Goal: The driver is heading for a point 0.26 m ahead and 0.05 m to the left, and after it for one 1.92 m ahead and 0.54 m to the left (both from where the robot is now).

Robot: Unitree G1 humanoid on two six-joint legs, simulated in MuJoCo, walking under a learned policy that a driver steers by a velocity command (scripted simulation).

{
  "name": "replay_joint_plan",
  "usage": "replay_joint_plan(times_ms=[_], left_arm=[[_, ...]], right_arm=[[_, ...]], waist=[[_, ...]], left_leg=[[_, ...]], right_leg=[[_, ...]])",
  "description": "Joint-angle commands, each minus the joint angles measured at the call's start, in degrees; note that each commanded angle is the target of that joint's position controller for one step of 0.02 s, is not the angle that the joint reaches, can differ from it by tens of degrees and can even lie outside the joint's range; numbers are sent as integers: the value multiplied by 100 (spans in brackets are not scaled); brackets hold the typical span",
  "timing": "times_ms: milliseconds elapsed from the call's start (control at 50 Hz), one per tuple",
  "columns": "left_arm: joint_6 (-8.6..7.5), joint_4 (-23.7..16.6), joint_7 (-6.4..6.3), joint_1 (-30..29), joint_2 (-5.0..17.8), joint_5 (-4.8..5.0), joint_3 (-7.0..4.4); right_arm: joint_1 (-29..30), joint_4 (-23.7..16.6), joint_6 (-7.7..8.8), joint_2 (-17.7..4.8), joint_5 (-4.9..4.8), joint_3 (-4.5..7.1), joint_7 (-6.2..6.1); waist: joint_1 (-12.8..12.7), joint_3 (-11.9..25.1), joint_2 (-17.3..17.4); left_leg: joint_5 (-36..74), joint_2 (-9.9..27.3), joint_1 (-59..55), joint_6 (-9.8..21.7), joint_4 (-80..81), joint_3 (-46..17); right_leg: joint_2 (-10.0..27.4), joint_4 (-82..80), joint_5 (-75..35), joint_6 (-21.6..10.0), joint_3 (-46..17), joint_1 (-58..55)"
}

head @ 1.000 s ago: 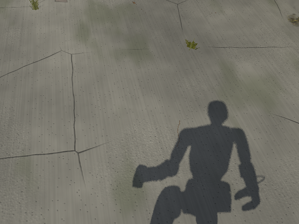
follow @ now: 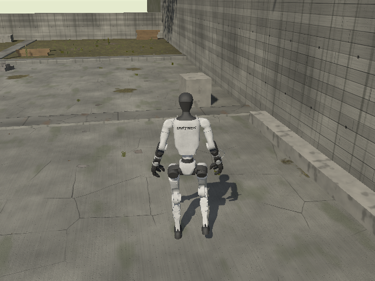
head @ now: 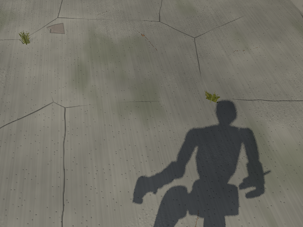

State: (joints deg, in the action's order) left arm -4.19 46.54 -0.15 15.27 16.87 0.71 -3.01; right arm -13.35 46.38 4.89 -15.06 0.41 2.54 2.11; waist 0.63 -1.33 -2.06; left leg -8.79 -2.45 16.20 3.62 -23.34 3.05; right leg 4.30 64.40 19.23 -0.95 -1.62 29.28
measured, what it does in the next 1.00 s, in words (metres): walks ahead: right foot, then left foot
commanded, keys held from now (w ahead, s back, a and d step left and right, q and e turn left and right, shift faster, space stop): no key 0.60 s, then w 0.40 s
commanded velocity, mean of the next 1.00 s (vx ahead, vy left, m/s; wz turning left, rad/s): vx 0.20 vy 0.00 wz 0.00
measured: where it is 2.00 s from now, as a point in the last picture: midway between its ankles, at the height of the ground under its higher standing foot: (147, 170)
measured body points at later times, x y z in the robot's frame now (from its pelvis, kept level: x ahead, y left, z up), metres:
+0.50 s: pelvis +0.14 -0.03 -0.01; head +0.16 -0.04 +0.44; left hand +0.28 +0.21 -0.12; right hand +0.22 -0.30 -0.15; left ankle +0.12 +0.11 -0.74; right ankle +0.22 -0.14 -0.74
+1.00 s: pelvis +0.26 -0.05 +0.00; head +0.27 -0.06 +0.45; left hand +0.28 +0.22 -0.13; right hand +0.34 -0.31 -0.14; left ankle +0.21 +0.10 -0.66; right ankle +0.23 -0.13 -0.74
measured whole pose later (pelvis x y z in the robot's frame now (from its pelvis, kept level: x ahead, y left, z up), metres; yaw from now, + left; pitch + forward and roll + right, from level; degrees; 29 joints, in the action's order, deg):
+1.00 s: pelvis +0.26 -0.05 +0.00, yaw +1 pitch +1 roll +0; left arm -5.5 57.5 0.9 18.3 13.6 0.4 -3.6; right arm -14.1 55.6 5.0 -15.2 -2.0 3.9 -0.3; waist -1.4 0.1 1.6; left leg -18.8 3.2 25.5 2.7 -63.1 -0.2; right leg -1.8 22.0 14.4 -3.0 2.6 8.3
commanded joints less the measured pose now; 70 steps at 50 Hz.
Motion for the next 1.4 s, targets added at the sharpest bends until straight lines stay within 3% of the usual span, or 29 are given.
replay_joint_plan(times_ms=[20,100,180,260,300,320,340,380,460,520,560,600,660,760,840,860,880,900,920,980,1100,1200,1260,1300,1320,1340,1360,1380,1400], left_arm=[[64,-236,-76,430,294,-75,-110],[67,-348,-59,-196,69,-107,-18],[62,-460,12,-743,171,-87,-34],[6,-378,50,-495,380,-176,-129],[20,-352,-40,-230,969,-272,-249],[114,-283,-61,-150,529,-250,-147],[171,-246,-33,-119,156,-176,-36],[211,-218,5,-425,257,-187,-26],[283,-269,-61,-1392,372,-195,-65],[316,9,-77,-1040,158,-113,-15],[326,51,-107,-992,156,-142,-34],[306,153,-150,-977,125,-135,-40],[318,354,-165,-806,197,-62,-98],[-19,280,20,-1234,16,54,-106],[-108,839,84,-16,228,88,-263],[-106,991,42,622,646,69,-399],[-97,1137,75,1330,1161,80,-522],[-151,1120,93,1221,734,2,-347],[-197,1020,94,841,428,-24,-234],[-196,902,111,413,186,-44,-97],[-95,1003,-56,626,564,-60,-131],[-93,1200,-66,902,581,47,-179],[-36,1229,-73,787,654,62,-238],[31,1183,-73,600,654,35,-239],[64,1123,-79,601,501,-20,-173],[16,1020,-43,1172,-99,-65,-3],[-129,1051,-11,1160,-211,6,57],[-239,920,21,700,295,172,-80],[-294,793,10,281,453,229,-109]], right_arm=[[199,-248,147,-726,34,160,-29],[119,-83,38,-811,11,167,-161],[-175,162,-86,-894,-34,163,-204],[8,282,-199,-812,-136,137,-244],[-809,365,-106,-436,98,14,-227],[-1104,516,-118,-156,63,-91,-237],[-749,475,-220,-377,0,-54,-254],[-285,392,-469,-557,-73,22,-335],[-572,670,-670,-344,-7,32,-415],[-486,729,-657,-434,136,42,-372],[-194,731,-607,-683,35,98,-395],[36,753,-469,-448,58,35,-397],[-251,866,-370,-633,-29,109,-398],[-704,974,-160,-959,-171,255,-429],[-112,813,-127,-818,-218,244,-352],[88,667,-89,-574,-208,176,-345],[80,488,5,-303,-159,110,-369],[194,439,79,-501,-196,168,-354],[138,466,131,-549,-292,189,-291],[329,509,138,-485,-227,242,-223],[1270,192,9,-65,-141,112,-146],[1888,-23,-3,-223,-204,81,-52],[1771,-67,34,-449,-203,152,5],[698,232,31,-745,-184,340,-20],[-363,541,12,-1007,-183,478,-64],[-1137,696,-14,-1558,-47,596,-96],[-1156,720,-6,-1326,-96,487,-51],[-619,648,44,-984,-136,363,-28],[-117,513,76,-750,-116,290,-25]], waist=[[-303,306,605],[-140,368,650],[104,446,680],[-162,545,587],[192,1258,-441],[125,1668,-1018],[-56,1566,-926],[-69,1117,-616],[348,686,-624],[209,433,-334],[-55,-48,428],[-126,-41,644],[-28,-9,752],[199,-706,1298],[-462,-220,863],[-685,-4,-35],[-864,372,-1485],[-734,303,-1092],[-507,65,-651],[-282,-164,-188],[-366,-385,-193],[-440,-591,-274],[-202,-455,-264],[402,225,-305],[824,876,-130],[676,1736,1203],[625,2167,1798],[541,1348,1393],[391,778,1004]], left_leg=[[3291,1518,-377,1075,1124,-1107],[3789,1169,-362,813,1033,-345],[3193,1322,-820,761,837,-472],[2460,1252,-1052,464,-46,-684],[356,491,-82,-102,-1200,-379],[-1484,258,431,-368,-1817,-325],[-2608,298,610,-499,-2180,-475],[-2706,465,855,-586,-2488,-621],[-1038,468,-433,-581,-1298,-363],[-298,572,-765,-327,-305,-421],[-1832,673,475,-120,58,-612],[-1635,689,716,-234,300,-646],[-2521,713,447,-52,394,-787],[-2569,2107,-579,844,1135,-2545],[-705,1348,151,317,160,-1305],[-21,744,922,-40,-1295,-516],[-1137,81,2110,-370,-3140,-44],[-2217,213,2808,-309,-4293,-639],[-1884,525,3044,-131,-4692,-826],[-706,995,2839,16,-4033,-656],[401,803,2235,-371,-1861,-249],[1002,678,1770,-244,-971,-254],[678,596,1417,7,-752,-242],[440,250,-93,225,-738,36],[283,454,-1585,416,-828,-234],[-926,1915,-3617,1176,-410,-2654],[-1949,2478,-3844,1490,809,-4735],[-2251,2324,-3168,1207,951,-4227],[-1878,2137,-2355,1010,1008,-3402]], right_leg=[[233,-365,-366,190,-124,270],[88,-2007,-1659,231,57,-67],[-97,-2938,-2166,172,15,-354],[-263,-3993,-2339,-138,71,-1092],[822,-3598,-5937,-764,-888,-3044],[1381,-3629,-5791,-1435,-1523,-3487],[1444,-3936,-4840,-1572,-1831,-3198],[1313,-4416,-2776,-1358,-1905,-2526],[669,-4838,-940,-813,-975,-889],[194,-4720,707,-253,-505,-657],[-191,-4395,382,5,-127,-1315],[-188,-4017,-474,-56,-88,-1826],[-489,-3533,522,-182,246,-1506],[-359,-2406,157,-356,319,148],[-515,-3695,-539,-479,394,-2237],[193,-4296,-161,-802,-833,-3091],[1323,-5120,-3,-1544,-3012,-4124],[1700,-5254,-138,-1730,-3619,-4168],[1583,-5148,-333,-1547,-3024,-3965],[1052,-5419,-1185,-1093,-1615,-3362],[753,-5815,-1831,-1062,-597,-2626],[942,-5846,-1743,-973,-347,-2640],[1134,-5430,-2494,-828,-265,-3099],[864,-4079,-4244,-618,57,-2992],[548,-2699,-3959,-420,267,-2252],[-287,-354,-1713,-35,505,-183],[-759,837,1274,-24,-256,697],[-389,1358,1053,-165,-527,1273],[-69,1268,551,-290,-368,1328]])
